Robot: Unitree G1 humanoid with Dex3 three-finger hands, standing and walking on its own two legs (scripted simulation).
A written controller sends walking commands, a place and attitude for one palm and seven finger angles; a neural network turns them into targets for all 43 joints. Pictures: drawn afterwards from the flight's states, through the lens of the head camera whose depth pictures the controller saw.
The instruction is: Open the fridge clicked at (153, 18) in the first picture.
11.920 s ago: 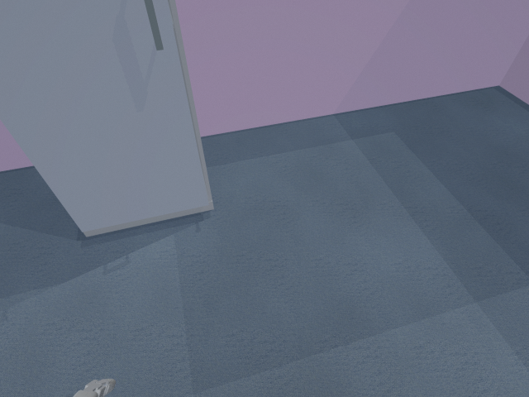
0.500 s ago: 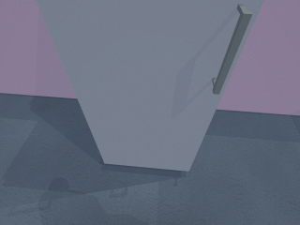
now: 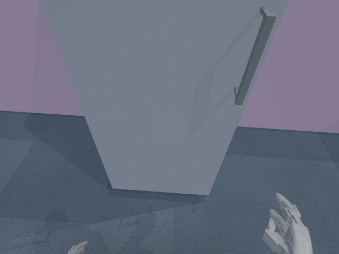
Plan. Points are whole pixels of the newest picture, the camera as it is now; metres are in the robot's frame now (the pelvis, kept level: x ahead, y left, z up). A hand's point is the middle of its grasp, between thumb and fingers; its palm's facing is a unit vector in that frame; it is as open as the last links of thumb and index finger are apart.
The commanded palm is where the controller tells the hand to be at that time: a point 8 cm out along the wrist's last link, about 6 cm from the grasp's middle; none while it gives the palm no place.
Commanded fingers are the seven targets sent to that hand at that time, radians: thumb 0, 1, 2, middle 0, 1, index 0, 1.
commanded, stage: raise the hand to about handle height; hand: right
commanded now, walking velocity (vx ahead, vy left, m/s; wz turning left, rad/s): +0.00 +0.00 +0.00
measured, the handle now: (249, 61) +0.54 -0.16 +0.21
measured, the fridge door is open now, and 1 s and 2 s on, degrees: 0 0 0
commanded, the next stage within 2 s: move the hooked fingers beside the handle in 1.94 s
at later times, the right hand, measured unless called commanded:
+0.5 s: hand (290, 229) +0.19 -0.23 +0.04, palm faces -0.01 +1.00 -0.06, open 10.0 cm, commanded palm +0.16 -0.28 +0.06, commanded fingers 0.00 -0.11 -0.56 0.26 0.81 0.26 0.81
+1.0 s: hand (335, 190) +0.23 -0.28 +0.13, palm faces +0.07 +1.00 -0.06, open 12.9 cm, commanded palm +0.20 -0.32 +0.15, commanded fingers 0.00 0.48 -0.31 0.30 1.18 0.30 1.18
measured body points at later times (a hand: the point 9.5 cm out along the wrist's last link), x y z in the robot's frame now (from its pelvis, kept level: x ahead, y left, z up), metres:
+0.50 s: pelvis -0.02 +0.00 -0.04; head +0.01 -0.02 +0.41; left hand +0.19 +0.20 -0.10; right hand +0.19 -0.28 +0.04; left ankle +0.01 +0.13 -0.73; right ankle -0.01 -0.14 -0.73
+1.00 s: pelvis +0.00 -0.02 -0.01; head -0.02 -0.02 +0.44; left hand +0.19 +0.21 -0.05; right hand +0.22 -0.33 +0.14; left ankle +0.01 +0.13 -0.73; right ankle -0.01 -0.14 -0.73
